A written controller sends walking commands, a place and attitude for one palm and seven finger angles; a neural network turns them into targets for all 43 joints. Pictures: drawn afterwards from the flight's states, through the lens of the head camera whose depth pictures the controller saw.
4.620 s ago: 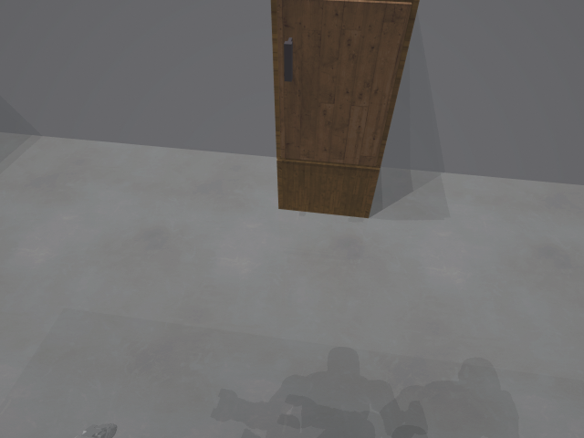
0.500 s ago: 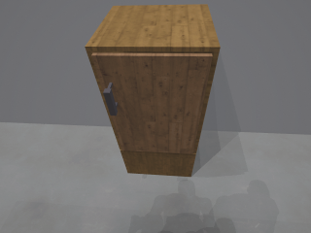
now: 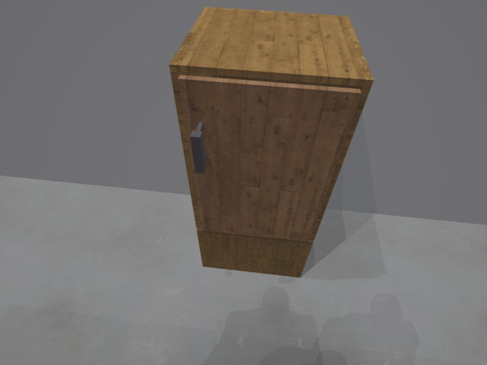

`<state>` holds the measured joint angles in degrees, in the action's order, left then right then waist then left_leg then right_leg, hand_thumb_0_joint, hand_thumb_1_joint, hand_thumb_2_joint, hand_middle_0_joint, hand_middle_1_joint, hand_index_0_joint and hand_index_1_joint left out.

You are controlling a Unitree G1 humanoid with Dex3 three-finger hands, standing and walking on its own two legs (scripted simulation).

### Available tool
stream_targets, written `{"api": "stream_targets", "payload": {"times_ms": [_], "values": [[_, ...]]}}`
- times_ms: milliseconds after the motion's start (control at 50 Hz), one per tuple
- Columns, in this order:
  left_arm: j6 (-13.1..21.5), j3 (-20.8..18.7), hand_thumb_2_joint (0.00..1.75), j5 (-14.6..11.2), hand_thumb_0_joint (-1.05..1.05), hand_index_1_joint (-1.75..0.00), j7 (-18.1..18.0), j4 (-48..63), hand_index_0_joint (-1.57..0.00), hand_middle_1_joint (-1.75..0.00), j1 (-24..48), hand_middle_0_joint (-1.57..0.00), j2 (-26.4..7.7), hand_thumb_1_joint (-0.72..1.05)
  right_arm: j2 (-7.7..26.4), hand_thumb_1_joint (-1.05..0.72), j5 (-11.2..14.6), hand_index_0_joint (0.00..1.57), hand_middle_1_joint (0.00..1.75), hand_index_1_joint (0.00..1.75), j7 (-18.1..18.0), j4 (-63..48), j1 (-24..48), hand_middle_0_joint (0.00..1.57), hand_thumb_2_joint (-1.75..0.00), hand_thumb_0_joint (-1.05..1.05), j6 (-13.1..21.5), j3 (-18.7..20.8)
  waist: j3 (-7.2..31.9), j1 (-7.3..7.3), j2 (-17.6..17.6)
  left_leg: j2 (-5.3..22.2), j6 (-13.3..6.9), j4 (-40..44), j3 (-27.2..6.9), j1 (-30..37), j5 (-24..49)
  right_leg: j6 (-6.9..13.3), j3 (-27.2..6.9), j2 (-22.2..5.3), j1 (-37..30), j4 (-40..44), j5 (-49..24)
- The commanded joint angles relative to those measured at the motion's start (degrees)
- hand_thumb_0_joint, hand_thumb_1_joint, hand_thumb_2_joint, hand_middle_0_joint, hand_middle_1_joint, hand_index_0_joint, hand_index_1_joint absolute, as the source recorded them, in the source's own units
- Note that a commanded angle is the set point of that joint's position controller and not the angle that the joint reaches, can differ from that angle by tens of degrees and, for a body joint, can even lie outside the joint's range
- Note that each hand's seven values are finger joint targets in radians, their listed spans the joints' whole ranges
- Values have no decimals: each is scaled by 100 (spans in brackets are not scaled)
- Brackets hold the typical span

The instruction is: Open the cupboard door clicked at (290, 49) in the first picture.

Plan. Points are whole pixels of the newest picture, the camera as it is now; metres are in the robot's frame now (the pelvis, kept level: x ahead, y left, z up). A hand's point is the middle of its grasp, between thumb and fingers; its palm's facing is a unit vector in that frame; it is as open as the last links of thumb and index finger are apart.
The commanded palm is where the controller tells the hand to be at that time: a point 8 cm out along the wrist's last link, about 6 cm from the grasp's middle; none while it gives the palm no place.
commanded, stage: come to a stop and stand still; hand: left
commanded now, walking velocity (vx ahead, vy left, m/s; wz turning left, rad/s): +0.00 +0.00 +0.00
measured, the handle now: (200, 147) +0.61 +0.17 -0.01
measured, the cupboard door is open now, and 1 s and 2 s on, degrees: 0 0 0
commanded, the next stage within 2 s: look again from close up in 0.02 s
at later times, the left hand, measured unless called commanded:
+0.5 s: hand out of the picture +0.04 +0.17 -0.17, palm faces +0.04 -0.97 -0.25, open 7.3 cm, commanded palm none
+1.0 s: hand (156, 310) +0.20 +0.16 -0.01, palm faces +0.07 -1.00 -0.04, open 7.9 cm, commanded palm +0.14 +0.22 -0.06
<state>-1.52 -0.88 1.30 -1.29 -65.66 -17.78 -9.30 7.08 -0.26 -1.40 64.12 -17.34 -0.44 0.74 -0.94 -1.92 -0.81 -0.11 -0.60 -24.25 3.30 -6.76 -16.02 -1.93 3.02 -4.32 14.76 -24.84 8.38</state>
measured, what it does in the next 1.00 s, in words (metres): stands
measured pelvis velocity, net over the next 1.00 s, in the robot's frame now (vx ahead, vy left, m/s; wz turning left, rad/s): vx -0.01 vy -0.03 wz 0.02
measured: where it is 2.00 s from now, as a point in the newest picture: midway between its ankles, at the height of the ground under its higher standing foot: outside the picture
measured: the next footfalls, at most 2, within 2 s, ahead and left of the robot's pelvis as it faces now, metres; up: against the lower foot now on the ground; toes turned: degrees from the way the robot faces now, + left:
none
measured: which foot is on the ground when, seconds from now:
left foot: down 0.00-1.00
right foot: down 0.00-1.00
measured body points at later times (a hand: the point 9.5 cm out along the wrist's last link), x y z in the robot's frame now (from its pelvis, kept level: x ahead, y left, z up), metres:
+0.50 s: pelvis +0.03 -0.02 +0.00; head +0.03 -0.05 +0.44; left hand +0.04 +0.22 -0.15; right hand +0.03 -0.23 -0.18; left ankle -0.03 +0.11 -0.74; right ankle +0.05 -0.14 -0.74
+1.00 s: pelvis -0.01 -0.03 -0.05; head +0.02 -0.04 +0.40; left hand +0.19 +0.22 -0.01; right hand +0.19 -0.30 -0.10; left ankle -0.03 +0.11 -0.74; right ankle +0.05 -0.14 -0.74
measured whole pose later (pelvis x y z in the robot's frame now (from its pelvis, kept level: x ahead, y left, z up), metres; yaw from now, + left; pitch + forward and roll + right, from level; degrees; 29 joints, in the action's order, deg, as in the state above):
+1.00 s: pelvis -0.01 -0.03 -0.05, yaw +1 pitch +9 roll +2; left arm 34.2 -11.7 -15.1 17.6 -17.2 -16.9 -10.4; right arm 16.4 1.1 -0.7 35.4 -11.2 19.4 5.0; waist 6.1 0.2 -1.3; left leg 1.8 2.0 -50.7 1.8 -32.5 -26.9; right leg 1.2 3.5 -4.1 40.9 -51.6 19.7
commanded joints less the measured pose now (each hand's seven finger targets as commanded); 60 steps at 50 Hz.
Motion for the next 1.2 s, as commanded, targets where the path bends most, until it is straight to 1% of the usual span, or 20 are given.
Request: {"api": "stream_targets", "payload": {"times_ms": [0, 80, 100, 120, 160, 240, 680, 700, 720, 740, 760, 780, 800, 840, 880, 960, 1000, 1060, 1120, 1180], "values": [[149, -21, 90, -28, 0, -30, -40, 130, -20, -30, -265, -20, -361, 90, 644, -90, -11, 20, 30, 30, -57, -148, -308, 20, -90, 0, 131, 95, -497, 87, 81, 667, -109, 983, -575, -936, -377, 133, -325, -173, -326, 381, 128], [203, -14, 90, -39, 0, -30, -61, 92, -20, -30, -299, -20, -325, 90, 547, -90, -1, 20, 30, 30, -74, -59, -427, 20, -90, 0, 168, 68, -357, 137, 32, 640, -69, 784, -450, -691, 206, 179, -369, -217, -344, 405, -113], [311, 55, 90, -2, 0, -30, -312, -57, -20, -30, -695, -20, -477, 90, 783, -90, 4, 20, 30, 30, 15, -515, 169, 20, -90, 0, 263, 22, -525, -33, 190, 721, 77, -207, -152, -1054, 841, 293, -495, -451, -372, -58, -1245], [357, 8, 90, -29, 0, -30, -253, 132, -20, -30, -542, -20, -670, 90, 516, -90, -24, 20, 30, 30, 20, -596, -245, 20, -90, 0, 227, 24, 123, 215, 527, 344, 94, 43, -305, -896, -117, 396, -648, -496, -441, -11, 37], [330, 17, 90, -7, 0, -30, -149, 276, -20, -30, -352, -20, -568, 90, 536, -90, -78, 20, 30, 30, 42, -648, -460, 20, -90, 0, 270, 0, -9, 205, 849, 561, -40, 248, -491, -1043, -68, 398, -319, -199, -191, -260, 789], [332, 60, 90, -35, 0, -30, -67, 269, -20, -30, -254, -20, -323, 90, 591, -90, -40, 20, 30, 30, -18, -720, -555, 20, -90, 0, 279, -16, -357, 216, 41, 597, -141, 396, -594, -1028, 270, 375, -291, -153, -177, -144, 280], [364, -120, 90, -64, 0, -30, -56, 441, -20, -30, 290, -20, -771, 90, 765, -90, -78, 20, 30, 30, -60, -309, -354, 20, -90, 0, 254, -5, -195, 180, -19, 548, 2, 403, -326, -483, 863, 477, -433, -318, -595, -13, -930], [404, -154, 90, -77, 0, -30, -298, 195, -20, -30, -515, -20, -864, 90, 942, -90, -18, 20, 30, 30, -3, -642, 200, 20, -90, 0, 265, 102, 2, -151, -1500, 637, 152, -1044, 1, -1085, 810, 271, -687, -596, -1069, -260, -3992], [1806, -1112, 89, -1120, 0, -32, -104, 8619, -20, -32, 4389, -20, -2219, 88, 1793, -90, 235, 20, 30, 30, -245, -2549, 406, 20, -90, 0, 1222, 247, 2502, 570, -51, -45, -143, -118, -149, -115, 1398, 368, -717, -248, -1345, -489, -2723], [1539, -918, 88, -638, 0, -33, -219, 6836, -20, -33, 1002, -20, -1688, 85, 1427, -90, 82, 20, 30, 30, -421, -2329, 598, 20, -90, 0, 1686, 231, 2451, 56, 1451, -12, -139, 64, 14, 118, 2016, 540, -397, 153, -1293, -647, -1377], [925, -383, 87, -996, 0, -34, -281, 6089, -21, -34, -304, -21, -382, 83, 1151, -90, 217, 20, 30, 30, -385, -2368, 817, 20, -90, 0, 1862, 177, 1292, 92, 1539, -33, 107, 16, -161, -519, 1722, 498, -83, 187, -707, -443, -586], [1030, -570, 86, -1074, 0, -36, -207, 5780, -21, -36, 157, -21, -398, 81, 1223, -90, 256, 20, 30, 30, -359, -2215, 610, 20, -90, 0, 1947, 201, 325, 404, 378, -26, 34, -254, -205, -991, 1241, 324, 63, 199, -47, -298, -326], [1387, -924, 85, -1179, 0, -37, -38, 5827, -21, -37, 483, -21, -689, 78, 1375, -90, 185, 20, 30, 30, -336, -2507, 681, 20, -90, 0, 2042, 344, -179, 439, -490, -46, -28, -510, -306, -1506, 682, 217, 82, 187, 538, -339, 306], [2196, -1182, 83, -1376, 0, -40, 566, 5141, -21, -40, -597, -21, -507, 74, 1373, -90, 100, 20, 30, 30, -229, -2869, 694, 20, -90, 0, 2168, 450, 118, 164, -1273, -105, -37, -1054, -219, -2251, -41, 144, -27, 178, 1038, -669, 1544], [3073, -1377, 81, -1574, 0, -43, 1323, 4970, -22, -43, -1078, -22, -483, 69, 1333, -90, 114, 20, 30, 30, -35, -3299, 743, 20, -90, 0, 2234, 488, 553, -107, -745, -219, 84, -1691, -120, -2887, -259, 271, -338, 88, 1179, -1292, 1796], [4504, -1432, 77, -1879, 0, -50, 2790, 4907, -22, -50, -782, -22, -743, 60, 1538, -90, 143, 20, 30, 30, 198, -3853, 812, 20, -90, 0, 2299, 579, 1062, -26, -630, -227, 76, -3103, -127, -4122, -609, 403, -925, -22, 1911, -2329, 1842], [4174, -1404, 75, -2161, 0, -53, 3147, 5543, -22, -53, -489, -22, -806, 55, 1617, -90, 217, 20, 30, 30, 150, -4373, 981, 20, -90, 0, 2221, 575, 1665, -69, -504, -308, -12, -3380, -11, -4358, -787, 353, -1054, -33, 1925, -2432, 2139], [3471, -1589, 72, -2397, 0, -57, 3066, 6550, -23, -57, 249, -23, -1131, 48, 1640, -90, 280, 20, 30, 30, -8, -4756, 955, 20, -90, 0, 2054, 511, 1739, 63, -424, -236, -71, -3513, -127, -4545, -1047, 313, -980, 122, 2218, -2503, 2766], [3240, -1422, 69, -2085, 0, -62, 2528, 7757, -24, -62, 453, -24, -1095, 41, 1488, -90, 232, 20, 30, 30, -66, -4691, 643, 20, -90, 0, 1930, 436, 2025, 160, 504, -114, -80, -3371, -259, -4075, -612, 334, -542, 275, 2293, -2923, 1861], [3112, -1267, 66, -1712, 0, -66, 2128, 8367, -24, -66, 733, -24, -1158, 34, 1471, -90, 146, 20, 30, 30, -105, -4541, 564, 20, -90, 0, 1824, 324, 2144, 276, 794, -18, -76, -3357, -426, -3838, -151, 381, -169, 382, 2533, -3302, 1124]]}}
